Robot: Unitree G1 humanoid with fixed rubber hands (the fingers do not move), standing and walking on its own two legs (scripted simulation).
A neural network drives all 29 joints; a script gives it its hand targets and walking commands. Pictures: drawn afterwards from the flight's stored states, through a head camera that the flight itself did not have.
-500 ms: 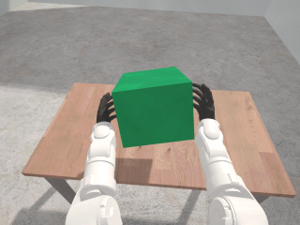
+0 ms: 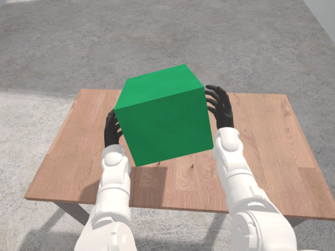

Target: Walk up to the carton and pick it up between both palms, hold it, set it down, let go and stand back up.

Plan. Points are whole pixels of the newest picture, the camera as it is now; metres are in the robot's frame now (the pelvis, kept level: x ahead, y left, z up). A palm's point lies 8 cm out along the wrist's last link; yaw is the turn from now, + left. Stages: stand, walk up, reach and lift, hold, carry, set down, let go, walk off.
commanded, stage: set down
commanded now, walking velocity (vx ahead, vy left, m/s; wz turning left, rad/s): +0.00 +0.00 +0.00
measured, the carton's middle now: (164, 108) +0.48 +0.01 +0.06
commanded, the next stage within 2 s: none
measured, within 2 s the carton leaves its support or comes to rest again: rests again in 1.92 s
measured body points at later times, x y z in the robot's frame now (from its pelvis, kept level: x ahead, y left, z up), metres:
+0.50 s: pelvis +0.01 +0.00 +0.00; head +0.08 -0.01 +0.44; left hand +0.39 +0.13 +0.01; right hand +0.41 -0.15 +0.04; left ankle -0.02 +0.13 -0.75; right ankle +0.01 -0.11 -0.75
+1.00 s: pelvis +0.01 +0.01 -0.01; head +0.15 -0.01 +0.42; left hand +0.38 +0.13 -0.06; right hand +0.41 -0.15 -0.04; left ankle -0.02 +0.13 -0.75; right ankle +0.01 -0.10 -0.75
